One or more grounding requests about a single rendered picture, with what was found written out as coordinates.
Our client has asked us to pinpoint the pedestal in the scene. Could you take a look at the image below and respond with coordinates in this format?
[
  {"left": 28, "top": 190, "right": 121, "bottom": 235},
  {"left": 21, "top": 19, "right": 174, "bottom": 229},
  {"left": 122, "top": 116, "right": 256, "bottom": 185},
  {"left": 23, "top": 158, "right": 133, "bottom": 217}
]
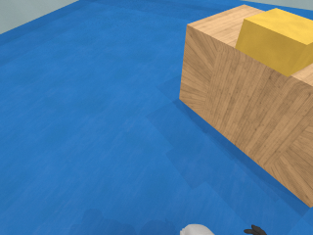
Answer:
[{"left": 179, "top": 4, "right": 313, "bottom": 208}]

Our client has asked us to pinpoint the right robot hand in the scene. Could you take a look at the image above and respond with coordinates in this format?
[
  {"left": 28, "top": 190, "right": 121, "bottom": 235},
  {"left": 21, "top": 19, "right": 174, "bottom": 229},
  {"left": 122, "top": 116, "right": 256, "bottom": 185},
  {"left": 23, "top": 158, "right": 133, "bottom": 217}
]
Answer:
[{"left": 244, "top": 224, "right": 267, "bottom": 235}]

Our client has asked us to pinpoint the carton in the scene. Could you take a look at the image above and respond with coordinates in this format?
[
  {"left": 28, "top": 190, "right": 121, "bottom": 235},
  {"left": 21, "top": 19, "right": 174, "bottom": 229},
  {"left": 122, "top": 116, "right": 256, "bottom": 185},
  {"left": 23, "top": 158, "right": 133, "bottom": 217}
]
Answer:
[{"left": 235, "top": 8, "right": 313, "bottom": 77}]

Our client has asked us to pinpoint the robot right thigh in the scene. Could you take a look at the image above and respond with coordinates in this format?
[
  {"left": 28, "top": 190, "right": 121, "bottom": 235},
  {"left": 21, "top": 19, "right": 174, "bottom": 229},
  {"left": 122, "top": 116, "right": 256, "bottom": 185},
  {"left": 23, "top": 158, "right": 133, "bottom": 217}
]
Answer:
[{"left": 180, "top": 224, "right": 214, "bottom": 235}]

